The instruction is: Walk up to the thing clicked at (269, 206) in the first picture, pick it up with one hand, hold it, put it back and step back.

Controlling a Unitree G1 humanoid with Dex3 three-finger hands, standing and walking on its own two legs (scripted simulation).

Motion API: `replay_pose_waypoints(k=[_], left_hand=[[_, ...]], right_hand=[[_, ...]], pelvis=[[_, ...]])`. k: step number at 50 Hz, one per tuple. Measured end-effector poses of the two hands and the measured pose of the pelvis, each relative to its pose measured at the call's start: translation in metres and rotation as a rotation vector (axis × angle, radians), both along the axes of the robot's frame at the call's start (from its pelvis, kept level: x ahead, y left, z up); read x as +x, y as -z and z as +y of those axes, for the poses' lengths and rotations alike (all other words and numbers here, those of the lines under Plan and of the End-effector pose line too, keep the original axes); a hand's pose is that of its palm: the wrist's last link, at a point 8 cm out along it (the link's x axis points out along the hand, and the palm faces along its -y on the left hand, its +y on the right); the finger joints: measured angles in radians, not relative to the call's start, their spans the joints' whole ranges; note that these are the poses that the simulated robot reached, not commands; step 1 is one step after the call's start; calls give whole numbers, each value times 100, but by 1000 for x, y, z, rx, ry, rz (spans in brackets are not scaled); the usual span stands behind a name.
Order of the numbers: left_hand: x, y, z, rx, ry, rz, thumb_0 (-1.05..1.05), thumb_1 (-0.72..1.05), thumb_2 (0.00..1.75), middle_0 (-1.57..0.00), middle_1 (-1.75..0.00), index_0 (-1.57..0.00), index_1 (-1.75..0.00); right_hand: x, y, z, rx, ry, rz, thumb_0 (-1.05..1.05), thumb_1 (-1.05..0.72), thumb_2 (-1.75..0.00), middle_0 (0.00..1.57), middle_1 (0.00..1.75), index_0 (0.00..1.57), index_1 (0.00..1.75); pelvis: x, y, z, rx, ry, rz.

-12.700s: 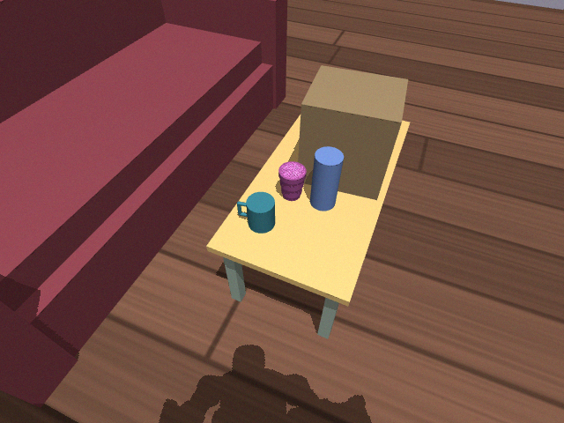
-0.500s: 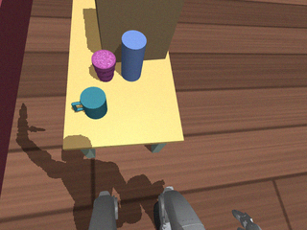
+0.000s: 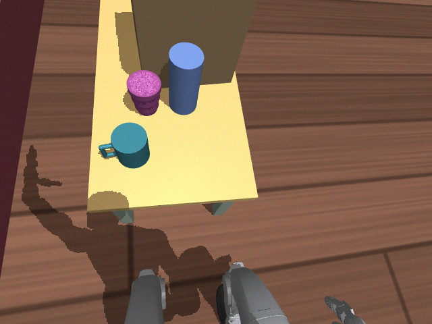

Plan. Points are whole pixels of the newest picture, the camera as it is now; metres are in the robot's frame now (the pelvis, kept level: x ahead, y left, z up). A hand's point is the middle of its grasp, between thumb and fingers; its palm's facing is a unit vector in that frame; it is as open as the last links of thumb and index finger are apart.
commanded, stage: go down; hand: left
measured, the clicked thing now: (125, 147) +0.54 +0.16 -0.24
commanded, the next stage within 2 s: approach in 1.18 s
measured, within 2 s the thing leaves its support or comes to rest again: neither
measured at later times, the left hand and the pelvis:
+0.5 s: hand out of the picture +0.45 +0.35 +0.07, palm faces +0.09 -1.00 -0.01, open 16.7 cm; pelvis +0.00 +0.00 +0.00, yaw +0 degrees
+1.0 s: hand out of the picture +0.45 +0.35 +0.06, palm faces +0.10 -1.00 +0.00, open 16.7 cm; pelvis +0.00 +0.00 +0.00, yaw +0 degrees
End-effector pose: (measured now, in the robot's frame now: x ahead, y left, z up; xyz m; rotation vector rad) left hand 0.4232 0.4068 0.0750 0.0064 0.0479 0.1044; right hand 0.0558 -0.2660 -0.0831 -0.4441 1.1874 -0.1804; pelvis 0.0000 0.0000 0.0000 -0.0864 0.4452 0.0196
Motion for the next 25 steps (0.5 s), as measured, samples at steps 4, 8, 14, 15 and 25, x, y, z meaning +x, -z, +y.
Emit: replay_pose_waypoints(k=[4, 8, 14, 15, 25], left_hand=[[-1, 6, -1, -7, 7, 6, -1, -32, 9, -3, -5, -3, -5], [-1, 9, -2, -8, 8, -5, -1, -33, 9, -3, -5, -3, -5], [3, 2, -1, -5, 4, -26, -1, -33, 9, -3, -5, -3, -5], [4, 0, -1, -2, 4, -24, -1, -33, 9, -3, -5, -3, -5], [5, 5, -2, 4, 11, 16, -1, -34, 9, -3, -6, -3, -5]], right_hand=[[1, 0, 0, -5, -8, -3, 0, -90, -90, 21, 30, 20, 30], [2, 0, -1, -11, -16, 2, 0, -89, -90, 21, 30, 20, 30], [1, 0, -2, -19, -17, 2, 0, -90, -90, 21, 30, 20, 30], [0, 0, -2, -19, -16, 2, 0, -90, -90, 21, 30, 20, 30], [-3, 3, 0, 3, -4, 9, 0, -89, -89, 21, 30, 20, 30]], pelvis=[[-1, 1, 1, -1, 0, 2], [-2, 2, 1, -2, -2, 4], [-3, 2, 0, -4, -4, 2], [-3, 2, 0, -4, -4, 3], [-2, 2, 1, -1, 3, 8]])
